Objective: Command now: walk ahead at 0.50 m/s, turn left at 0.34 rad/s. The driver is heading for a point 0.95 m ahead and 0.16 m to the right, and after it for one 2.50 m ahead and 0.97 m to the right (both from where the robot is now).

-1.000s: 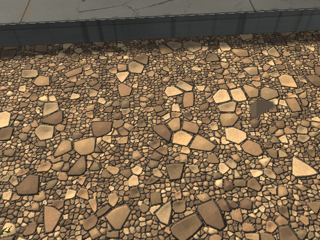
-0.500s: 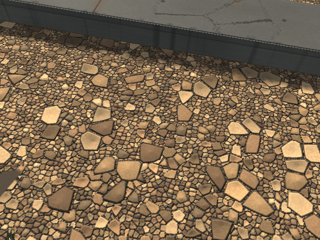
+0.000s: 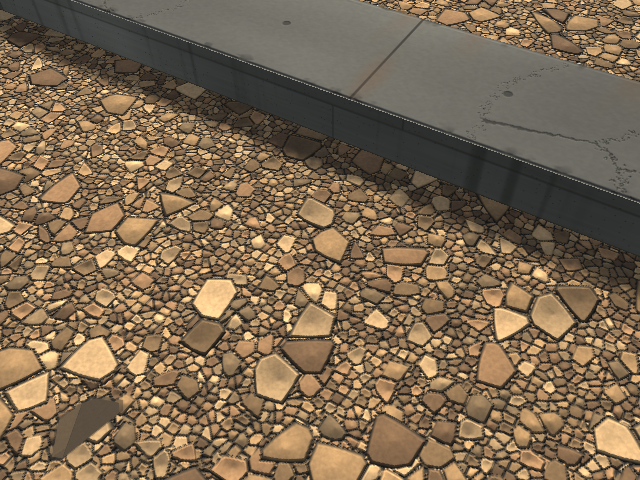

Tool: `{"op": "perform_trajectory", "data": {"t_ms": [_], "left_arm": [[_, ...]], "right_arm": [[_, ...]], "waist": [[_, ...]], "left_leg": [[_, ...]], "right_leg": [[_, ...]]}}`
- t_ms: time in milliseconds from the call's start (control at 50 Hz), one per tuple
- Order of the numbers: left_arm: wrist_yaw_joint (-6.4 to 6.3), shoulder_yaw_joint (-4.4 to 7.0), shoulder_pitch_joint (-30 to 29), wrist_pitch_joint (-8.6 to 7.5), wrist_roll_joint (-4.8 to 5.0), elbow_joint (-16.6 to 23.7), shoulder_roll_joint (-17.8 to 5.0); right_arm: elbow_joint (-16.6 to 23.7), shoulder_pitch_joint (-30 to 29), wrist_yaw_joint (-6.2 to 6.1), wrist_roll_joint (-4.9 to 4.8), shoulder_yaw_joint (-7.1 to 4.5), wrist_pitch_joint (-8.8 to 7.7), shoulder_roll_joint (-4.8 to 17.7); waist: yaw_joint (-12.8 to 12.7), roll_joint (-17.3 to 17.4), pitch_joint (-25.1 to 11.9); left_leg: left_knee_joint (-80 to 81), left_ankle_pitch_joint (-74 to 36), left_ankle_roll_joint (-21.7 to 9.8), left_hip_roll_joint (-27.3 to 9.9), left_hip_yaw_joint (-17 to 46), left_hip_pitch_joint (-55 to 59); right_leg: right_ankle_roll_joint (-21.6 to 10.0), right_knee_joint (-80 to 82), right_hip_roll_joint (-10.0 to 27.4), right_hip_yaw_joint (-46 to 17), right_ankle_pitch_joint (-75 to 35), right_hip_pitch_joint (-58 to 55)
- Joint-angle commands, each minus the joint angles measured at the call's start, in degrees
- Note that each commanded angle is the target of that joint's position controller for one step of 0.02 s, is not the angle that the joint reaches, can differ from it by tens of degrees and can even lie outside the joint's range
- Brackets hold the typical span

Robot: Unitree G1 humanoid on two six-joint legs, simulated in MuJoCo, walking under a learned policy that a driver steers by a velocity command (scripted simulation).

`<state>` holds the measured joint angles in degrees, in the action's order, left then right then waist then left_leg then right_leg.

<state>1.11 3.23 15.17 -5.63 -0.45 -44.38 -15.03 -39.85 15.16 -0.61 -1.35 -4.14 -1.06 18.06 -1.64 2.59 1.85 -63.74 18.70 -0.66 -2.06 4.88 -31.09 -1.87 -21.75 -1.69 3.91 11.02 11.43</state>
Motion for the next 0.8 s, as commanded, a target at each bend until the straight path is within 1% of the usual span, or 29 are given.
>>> {"op": "perform_trajectory", "data": {"t_ms": [20,60,120,160,200,220,240,260,280,300,320,340,360,380,400,420,440,460,480,520,560,600,620,680,720,740,760,780,800], "left_arm": [[-0.03,1.96,-0.4,-1.16,0.57,1.8,-8.2],[-0.1,2.13,-0.3,-0.79,0.92,1.0,-9.2],[-0.36,2.26,1.8,-0.03,1.52,-0.4,-10.5],[-0.4,2.39,4.4,0.49,1.88,-1.8,-11.4],[-0.47,2.55,5.8,1.16,2.28,-3.0,-12.1],[-0.58,2.64,5.9,1.52,2.49,-3.5,-12.5],[-0.75,2.73,5.5,1.87,2.61,-3.7,-13.0],[-0.96,2.66,4.6,2.19,2.8,-3.8,-13.2],[-1.19,2.08,5.0,2.34,2.49,-3.9,-12.0],[-1.36,0.63,5.0,2.13,0.74,-2.3,-8.9],[-0.99,-1.39,10.9,1.07,0.45,-0.8,-2.4],[-0.68,0.06,7.0,0.07,1.79,-1.5,-8.6],[-0.37,0.74,2.7,-0.49,3.23,0.1,-10.5],[-0.59,0.65,0.8,-0.56,2.96,0.1,-9.9],[-0.67,0.85,0.2,-0.26,2.14,-0.1,-9.4],[-0.54,0.95,1.6,0.5,2.09,-0.6,-8.8],[-0.5,0.84,2.7,1.33,2.26,-1.2,-7.6],[-0.57,0.72,3.2,2.11,2.29,-1.5,-6.6],[-0.68,0.71,2.5,2.69,2.26,-1.2,-6.1],[-0.87,0.82,-0.3,3.15,2.06,-0.2,-5.9],[-0.53,0.79,-2.5,2.92,1.83,0.4,-5.5],[0.13,0.43,-5.7,2.57,1.64,1.4,-4.8],[0.48,0.14,-7.9,2.47,1.53,2.1,-4.3],[1.49,-0.51,-13.4,2.36,1.48,4.8,-3.3],[2.31,-0.58,-15.8,2.36,1.49,6.8,-3.5],[2.75,-0.5,-16.3,2.36,1.52,7.6,-3.7],[3.11,-0.24,-15.8,2.42,1.57,8.2,-4.2],[3.28,0.23,-14.4,2.6,1.55,8.5,-5.1],[3.26,1.0,-10.8,2.86,1.56,8.2,-6.5]], "right_arm": [[4.7,-2.0,0.27,0.59,-0.03,-0.85,1.2],[5.1,-4.8,0.92,0.87,0.5,-1.42,0.7],[6.1,-10.8,1.98,0.67,1.24,-2.43,-0.2],[7.0,-14.1,2.43,0.32,1.31,-2.65,0.2],[7.9,-16.0,2.75,0.15,1.04,-2.73,1.2],[8.1,-16.0,2.89,0.22,0.83,-2.77,1.9],[7.8,-14.4,2.94,0.41,0.37,-2.82,2.8],[6.3,-9.5,2.81,0.73,-0.5,-2.82,4.2],[3.4,-0.9,2.36,0.9,-2.0,-2.65,6.8],[1.3,9.5,1.48,1.31,-3.36,-2.21,11.2],[0.9,10.1,1.46,1.32,-3.68,-2.07,15.4],[1.2,9.6,1.63,0.75,-2.3,-2.39,9.8],[1.3,5.9,1.65,0.87,-1.48,-2.8,7.8],[1.4,2.5,1.71,1.07,-0.99,-3.11,6.2],[1.3,-0.2,1.87,1.46,-0.58,-3.41,4.5],[1.2,-1.9,1.93,2.0,-0.25,-3.85,3.2],[0.8,-2.6,1.95,2.07,-0.33,-4.37,2.9],[0.1,-2.8,1.9,2.0,-0.46,-4.98,3.0],[-0.6,-2.8,1.77,2.11,-0.65,-5.42,3.4],[-1.9,-2.1,1.27,2.58,-0.92,-5.79,4.0],[-2.9,-1.8,0.84,2.55,-0.91,-5.79,4.3],[-3.5,-1.8,0.5,2.34,-0.93,-5.71,5.1],[-4.0,-1.0,0.31,2.2,-0.99,-5.61,5.6],[-6.2,2.7,0.01,1.66,-1.29,-4.73,6.6],[-7.3,4.2,-0.1,1.2,-1.5,-3.65,7.1],[-7.5,4.3,-0.24,1.02,-1.61,-3.06,7.4],[-7.4,3.7,-0.46,0.95,-1.76,-2.53,8.1],[-7.2,3.2,-0.81,0.87,-2.01,-2.05,9.0],[-6.9,2.8,-1.21,0.84,-2.22,-1.53,9.8]], "waist": [[0.5,-7.0,-0.2],[0.0,-6.4,-0.1],[-2.0,-6.4,0.9],[-3.0,-6.7,1.6],[-2.6,-7.3,2.1],[-2.0,-7.7,2.0],[-0.4,-8.1,0.8],[3.0,-7.9,-2.3],[6.9,-7.0,-7.6],[10.8,-0.2,-15.6],[6.0,13.9,-21.8],[8.4,7.7,-19.7],[7.7,6.2,-11.7],[6.0,2.6,-8.0],[4.4,2.0,-5.2],[2.6,3.0,-4.5],[1.7,3.3,-4.2],[1.1,2.6,-3.5],[0.8,2.0,-2.2],[1.2,0.7,-0.2],[1.8,0.4,0.5],[2.9,0.1,1.4],[3.8,-0.4,2.0],[6.1,-1.5,3.8],[6.7,-1.4,4.1],[6.3,-1.0,3.8],[5.4,-0.1,2.8],[4.1,1.3,0.8],[1.8,2.7,-1.9]], "left_leg": [[7.0,-4.2,0.5,-3.1,1.9,-8.7],[14.4,-10.3,0.6,-3.6,0.2,-8.0],[24.3,-17.5,0.6,-2.8,-3.2,-3.6],[27.9,-18.2,0.3,-2.0,-4.2,-2.2],[30.7,-15.8,-0.9,-1.4,-4.3,-1.6],[31.9,-14.0,-1.8,-0.9,-4.7,-0.5],[33.3,-12.6,-2.8,0.2,-5.6,3.1],[35.7,-13.6,-4.1,1.8,-7.1,11.1],[36.3,-14.4,-5.7,2.9,-7.7,23.8],[34.5,-15.1,-9.2,-7.7,4.7,41.0],[42.0,-1.9,-17.9,-19.8,32.1,53.9],[45.8,4.2,-17.1,-19.1,34.9,51.5],[46.6,0.7,-14.9,-17.6,26.0,45.0],[47.7,-5.1,-13.5,-15.2,19.3,38.0],[49.5,-9.3,-12.7,-13.3,14.6,32.4],[51.4,-12.3,-12.0,-12.1,11.1,28.4],[53.2,-13.8,-12.0,-11.7,8.7,25.8],[54.6,-15.8,-12.2,-11.7,6.2,23.9],[55.8,-17.3,-12.2,-11.6,3.9,22.7],[57.0,-19.6,-11.8,-11.5,0.1,22.8],[57.4,-21.4,-10.7,-10.5,-4.0,23.8],[57.9,-22.4,-9.4,-9.6,-7.8,24.0],[58.3,-22.6,-9.0,-9.7,-9.1,24.5],[56.9,-25.2,-8.6,-11.6,-11.3,30.6],[54.0,-29.9,-8.1,-13.0,-12.2,36.0],[52.0,-34.5,-7.7,-13.6,-12.8,38.0],[49.1,-43.1,-7.1,-13.7,-13.8,39.2],[45.2,-53.6,-6.4,-13.7,-14.6,40.0],[39.2,-62.9,-5.7,-13.4,-15.2,40.1]], "right_leg": [[-10.6,13.2,16.3,-14.4,-9.2,-6.3],[-10.2,13.8,15.4,-10.8,-12.4,-7.0],[-8.9,14.0,13.9,-6.2,-14.0,-6.1],[-8.6,13.7,15.0,-5.9,-13.9,-7.7],[-8.0,12.5,16.8,-6.2,-15.8,-10.8],[-7.5,11.3,17.5,-6.1,-18.4,-12.2],[-6.8,8.5,17.6,-5.4,-24.7,-13.1],[-5.5,2.4,16.2,-3.2,-33.1,-12.4],[-3.8,-7.9,13.5,-0.8,-36.2,-8.5],[-1.4,-25.8,10.6,1.1,-19.9,3.8],[1.6,-44.1,0.2,-1.7,20.1,23.8],[1.1,-50.5,2.6,-9.0,22.5,30.0],[0.2,-50.9,5.2,-8.6,17.5,33.5],[0.2,-48.4,7.5,-7.7,12.2,31.6],[0.6,-45.5,9.0,-7.9,8.5,29.6],[0.9,-44.4,10.1,-8.7,5.9,26.1],[1.4,-43.7,10.2,-9.0,4.5,23.9],[1.8,-43.0,10.2,-9.2,3.4,23.3],[2.4,-41.8,10.0,-9.7,1.6,24.2],[3.1,-37.5,9.4,-11.1,-3.5,27.4],[3.2,-31.3,8.5,-11.1,-10.4,28.2],[2.8,-24.2,7.8,-8.8,-16.1,26.6],[2.6,-21.6,7.6,-7.3,-17.8,26.1],[1.2,-16.1,7.1,-5.2,-17.4,28.3],[-0.1,-14.1,6.4,-3.6,-13.3,30.6],[-0.8,-13.4,5.8,-2.5,-10.5,30.5],[-1.8,-13.0,4.5,-0.9,-7.6,28.4],[-2.9,-13.4,2.5,1.0,-4.5,24.9],[-4.1,-14.1,0.4,2.6,-1.5,19.8]]}}
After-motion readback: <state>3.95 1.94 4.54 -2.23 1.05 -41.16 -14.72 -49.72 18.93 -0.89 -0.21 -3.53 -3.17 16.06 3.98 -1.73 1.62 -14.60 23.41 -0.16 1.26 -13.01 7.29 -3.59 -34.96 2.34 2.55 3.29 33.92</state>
